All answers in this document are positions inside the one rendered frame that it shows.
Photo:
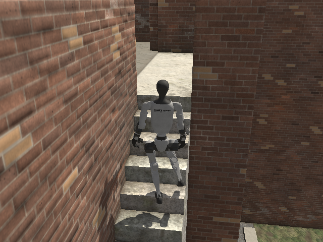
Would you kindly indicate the stairs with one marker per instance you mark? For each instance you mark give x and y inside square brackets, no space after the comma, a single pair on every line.
[141,218]

